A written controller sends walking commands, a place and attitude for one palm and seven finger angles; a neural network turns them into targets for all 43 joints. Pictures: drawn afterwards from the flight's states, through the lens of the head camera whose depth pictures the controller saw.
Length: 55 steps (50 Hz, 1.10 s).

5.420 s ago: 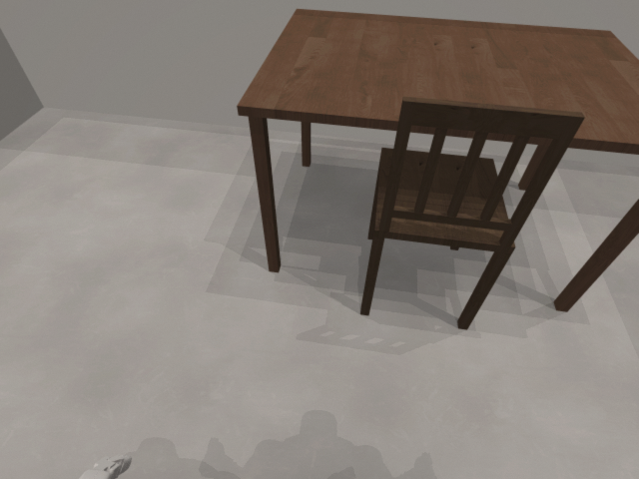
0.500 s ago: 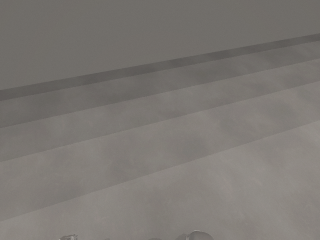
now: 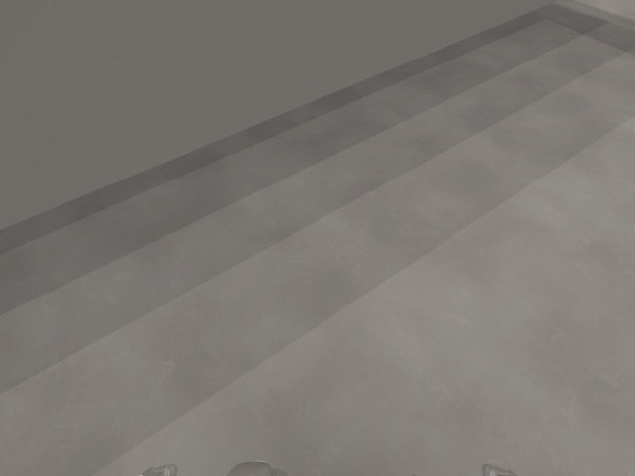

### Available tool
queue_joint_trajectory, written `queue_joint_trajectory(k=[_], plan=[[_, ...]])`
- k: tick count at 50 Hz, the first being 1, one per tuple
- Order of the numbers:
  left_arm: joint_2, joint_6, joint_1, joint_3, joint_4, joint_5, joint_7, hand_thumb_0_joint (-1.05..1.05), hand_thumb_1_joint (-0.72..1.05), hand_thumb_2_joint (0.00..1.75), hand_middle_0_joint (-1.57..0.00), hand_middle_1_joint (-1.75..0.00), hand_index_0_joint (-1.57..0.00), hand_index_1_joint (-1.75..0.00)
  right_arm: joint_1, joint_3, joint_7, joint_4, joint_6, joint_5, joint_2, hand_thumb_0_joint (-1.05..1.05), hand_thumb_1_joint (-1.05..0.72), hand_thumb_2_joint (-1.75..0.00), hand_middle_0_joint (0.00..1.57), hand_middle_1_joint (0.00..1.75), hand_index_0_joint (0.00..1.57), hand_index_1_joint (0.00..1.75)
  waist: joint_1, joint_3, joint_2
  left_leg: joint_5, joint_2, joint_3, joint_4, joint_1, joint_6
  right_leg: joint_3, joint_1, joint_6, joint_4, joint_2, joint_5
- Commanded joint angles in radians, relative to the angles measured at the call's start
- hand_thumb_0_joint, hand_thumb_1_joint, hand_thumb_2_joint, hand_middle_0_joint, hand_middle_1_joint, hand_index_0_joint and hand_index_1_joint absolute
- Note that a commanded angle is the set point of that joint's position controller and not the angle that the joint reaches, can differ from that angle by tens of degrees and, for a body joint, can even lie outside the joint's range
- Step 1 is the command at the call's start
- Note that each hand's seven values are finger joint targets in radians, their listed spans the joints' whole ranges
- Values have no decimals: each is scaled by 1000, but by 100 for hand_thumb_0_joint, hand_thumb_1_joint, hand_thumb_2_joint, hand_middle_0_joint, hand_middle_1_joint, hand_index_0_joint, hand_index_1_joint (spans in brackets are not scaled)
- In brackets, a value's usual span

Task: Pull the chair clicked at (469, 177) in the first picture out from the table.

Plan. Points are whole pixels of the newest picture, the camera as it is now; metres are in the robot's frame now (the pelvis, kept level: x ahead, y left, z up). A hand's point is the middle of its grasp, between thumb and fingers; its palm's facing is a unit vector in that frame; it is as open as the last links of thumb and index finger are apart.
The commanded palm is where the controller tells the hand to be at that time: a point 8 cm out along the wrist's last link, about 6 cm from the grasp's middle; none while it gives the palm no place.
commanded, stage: walk to a spot facing it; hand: left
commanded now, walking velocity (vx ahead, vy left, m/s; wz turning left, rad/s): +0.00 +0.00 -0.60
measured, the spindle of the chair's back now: out of the picture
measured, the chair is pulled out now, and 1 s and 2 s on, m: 0.00 0.00 0.00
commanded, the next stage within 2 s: turn to face it in 1.40 s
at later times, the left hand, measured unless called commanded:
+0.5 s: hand out of the picture +0.13 +0.18 -0.16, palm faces -0.28 -0.93 -0.24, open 7.4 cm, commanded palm none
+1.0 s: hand out of the picture +0.14 +0.12 -0.15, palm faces -0.45 -0.87 -0.21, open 7.4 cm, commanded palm none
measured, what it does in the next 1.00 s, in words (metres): steps on the spot, turning right: left foot, then right foot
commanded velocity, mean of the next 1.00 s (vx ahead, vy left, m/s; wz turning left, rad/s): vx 0.09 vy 0.00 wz -0.59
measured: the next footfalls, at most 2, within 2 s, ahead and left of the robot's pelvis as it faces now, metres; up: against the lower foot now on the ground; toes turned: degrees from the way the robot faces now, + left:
left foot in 0.08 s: +0.05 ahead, +0.13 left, +0.00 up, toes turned +0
right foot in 0.54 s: -0.01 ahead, -0.11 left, +0.00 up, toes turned -26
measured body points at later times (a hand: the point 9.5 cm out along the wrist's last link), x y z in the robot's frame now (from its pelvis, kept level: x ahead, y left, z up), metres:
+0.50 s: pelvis -0.01 +0.01 +0.00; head +0.03 -0.01 +0.44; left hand +0.15 +0.23 -0.14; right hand -0.05 -0.24 -0.15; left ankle +0.01 +0.13 -0.74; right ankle -0.06 -0.10 -0.71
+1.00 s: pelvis +0.01 -0.02 +0.01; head +0.02 -0.04 +0.46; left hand +0.16 +0.17 -0.14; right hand -0.04 -0.30 -0.13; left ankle +0.11 +0.09 -0.69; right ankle -0.05 -0.10 -0.74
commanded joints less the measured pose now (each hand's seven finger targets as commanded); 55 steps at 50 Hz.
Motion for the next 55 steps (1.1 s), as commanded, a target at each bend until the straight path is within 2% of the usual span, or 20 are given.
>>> queue_joint_trajectory(k=[1,3,4,5,6,10,19,25,26,27,28,29,30,34,40,48,51,53,54,55], plan=[[224,-9,-18,72,-82,4,14,0,90,90,-20,-30,-20,-30,76,-25,-12,-72,-36,13,-85,0,-90,-90,20,30,20,30,-26,-148,-191,51,-36,7,-230,110,21,292,96,-107,-61,-234,466],[181,0,-37,63,-97,-9,10,0,90,90,-20,-30,-20,-30,155,-31,-21,-51,-50,12,-130,0,-90,-90,20,30,20,30,-64,-175,-82,208,40,-54,-474,355,55,232,-70,-22,56,-132,281],[115,4,0,53,-112,-18,2,0,90,90,-20,-30,-20,-30,146,-46,-19,-65,-54,3,-219,0,-90,-90,20,30,20,30,-55,-174,218,286,292,-296,-567,447,123,94,-254,43,239,8,-118],[129,4,6,56,-114,-4,-3,0,90,90,-20,-30,-20,-30,126,-51,-15,-84,-45,-2,-257,0,-90,-90,20,30,20,30,-49,-124,290,333,433,-382,-585,358,216,-19,-299,80,474,-1,-352],[164,9,30,69,-93,9,-8,0,90,90,-20,-30,-20,-30,77,-37,-12,-104,-44,-8,-213,0,-90,-90,20,30,20,30,-32,-89,179,219,405,-335,-600,234,237,1,-258,89,604,-45,-306],[143,24,59,77,-52,14,-32,0,90,90,-20,-30,-20,-30,3,-15,-22,-111,-57,-8,-138,0,-90,-90,20,30,20,30,3,-24,168,350,228,-50,-567,208,165,-47,-281,117,736,-67,-135],[87,24,-52,45,-81,2,-35,0,90,90,-20,-30,-20,-30,167,-49,-12,-32,-52,-7,-173,0,-90,-90,20,30,20,30,-74,-82,174,632,295,60,-465,402,228,-160,-226,126,407,-113,-218],[100,-2,12,44,-64,2,-27,0,90,90,-20,-30,-20,-30,138,-63,5,-16,-44,-5,-193,0,-90,-90,20,30,20,30,-27,-116,169,571,297,168,-294,285,146,-220,51,75,31,-77,-37],[149,-15,84,53,-47,6,-21,0,90,90,-20,-30,-20,-30,140,-59,9,-21,-42,2,-175,0,-90,-90,20,30,20,30,16,-156,60,465,265,206,-134,191,85,-147,209,46,-105,-129,113],[279,-29,144,74,-29,17,-4,0,90,90,-20,-30,-20,-30,125,-37,15,-60,-36,5,-90,0,-90,-90,20,30,20,30,50,-157,-315,-84,123,235,87,-109,20,223,371,-56,-189,-386,404],[328,-21,187,87,-17,-1,11,0,90,90,-20,-30,-20,-30,50,-27,6,-101,-25,2,-87,0,-90,-90,20,30,20,30,79,-167,-329,-267,63,96,250,-191,14,322,328,-156,-153,-496,651],[294,-14,171,83,-19,-4,20,0,90,90,-20,-30,-20,-30,38,-30,-2,-96,-15,3,-95,0,-90,-90,20,30,20,30,62,-130,-222,-201,83,13,322,-202,23,242,283,-174,-148,-472,601],[263,-18,114,82,-30,-3,25,0,90,90,-20,-30,-20,-30,36,-27,-3,-80,-14,1,-89,0,-90,-90,20,30,20,30,43,-116,-287,-142,91,-8,331,-222,24,221,261,-149,-153,-399,532],[189,-27,5,53,-57,-9,16,0,90,90,-20,-30,-20,-30,95,-36,9,-21,-8,-10,-108,0,-90,-90,20,30,20,30,-18,-102,-133,65,80,2,296,-148,-6,108,191,-99,-197,-278,276],[205,-45,72,57,-35,-2,2,0,90,90,-20,-30,-20,-30,29,-42,23,-49,-19,-18,-120,0,-90,-90,20,30,20,30,11,-18,-132,99,64,-3,184,-186,-11,225,140,-124,-304,-274,-142],[209,-60,144,59,-8,3,0,0,90,90,-20,-30,-20,-30,-60,-34,28,-99,-51,-9,-103,0,-90,-90,20,30,20,30,41,-18,-151,53,6,-15,-37,-125,15,334,160,-151,-292,-265,-129],[216,-55,122,64,-15,6,3,0,90,90,-20,-30,-20,-30,-28,-28,21,-103,-67,0,-92,0,-90,-90,20,30,20,30,25,-35,-162,23,-22,-8,-197,24,33,345,106,-143,-228,-254,-48],[208,-48,76,63,-18,-1,0,0,90,90,-20,-30,-20,-30,88,-27,9,-64,-79,4,-99,0,-90,-90,20,30,20,30,-37,-61,-141,150,-49,19,-381,277,40,295,-37,-88,-129,-181,-54],[156,-46,70,54,-27,-5,-4,0,90,90,-20,-30,-20,-30,181,-34,-4,-34,-86,5,-147,0,-90,-90,20,30,20,30,-76,-101,1,128,33,-39,-466,476,46,231,-173,-45,4,-99,-109],[91,-43,88,42,-41,-17,-16,0,90,90,-20,-30,-20,-30,258,-55,-9,-16,-89,-10,-253,0,-90,-90,20,30,20,30,-106,-141,306,-113,310,-367,-590,603,114,74,-377,14,285,38,-308]])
